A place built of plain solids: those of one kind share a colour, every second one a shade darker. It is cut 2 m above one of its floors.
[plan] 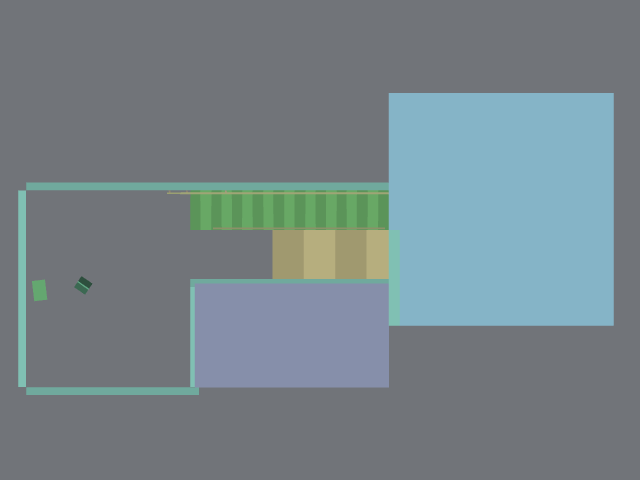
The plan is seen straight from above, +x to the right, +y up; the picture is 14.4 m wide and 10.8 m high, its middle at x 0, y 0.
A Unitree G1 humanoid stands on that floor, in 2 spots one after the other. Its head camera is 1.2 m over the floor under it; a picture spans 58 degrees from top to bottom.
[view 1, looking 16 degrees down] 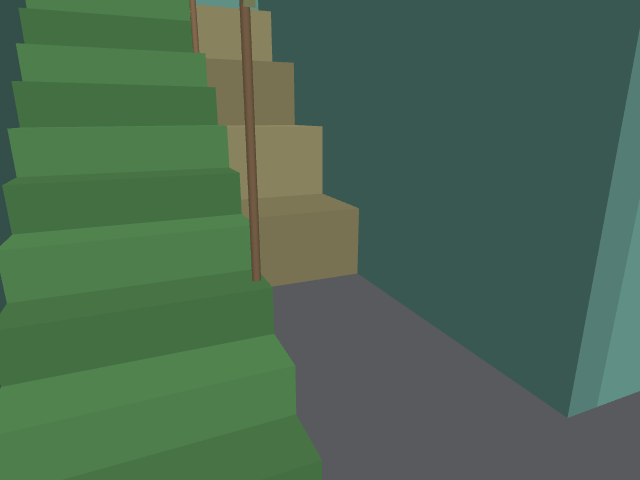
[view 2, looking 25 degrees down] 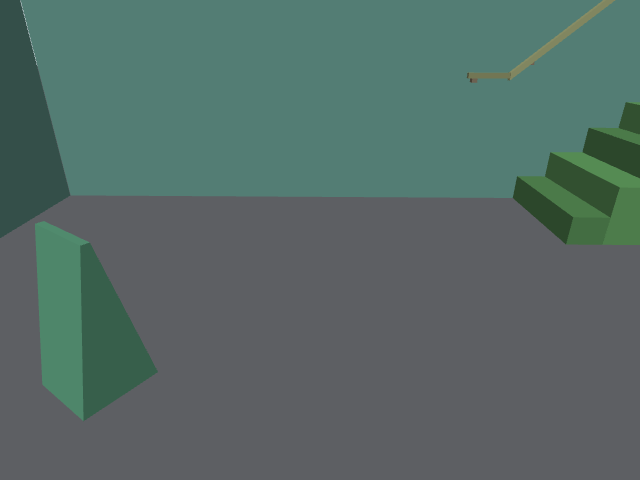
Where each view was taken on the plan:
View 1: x -3.92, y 0.66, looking -23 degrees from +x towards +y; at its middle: mass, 3.22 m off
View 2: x -4.45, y -2.31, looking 91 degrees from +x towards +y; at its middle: ground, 2.84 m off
